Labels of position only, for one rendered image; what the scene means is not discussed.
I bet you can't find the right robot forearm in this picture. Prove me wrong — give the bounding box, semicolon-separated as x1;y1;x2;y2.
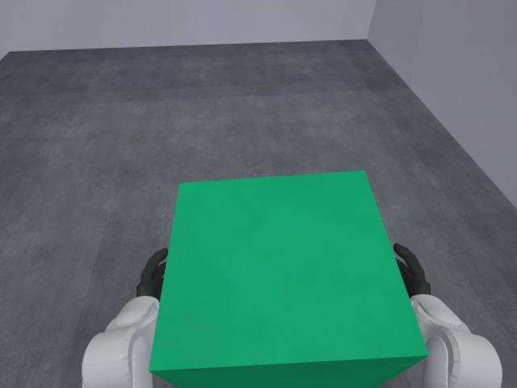
410;294;502;388

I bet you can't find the left robot forearm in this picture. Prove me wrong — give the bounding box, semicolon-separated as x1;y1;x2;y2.
82;296;160;388

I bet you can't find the robot left hand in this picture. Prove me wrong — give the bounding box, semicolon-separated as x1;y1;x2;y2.
137;248;168;302

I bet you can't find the robot right hand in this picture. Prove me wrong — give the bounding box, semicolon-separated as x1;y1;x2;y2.
393;243;431;298

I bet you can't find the carton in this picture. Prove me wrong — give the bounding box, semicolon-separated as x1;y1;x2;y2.
149;171;429;388

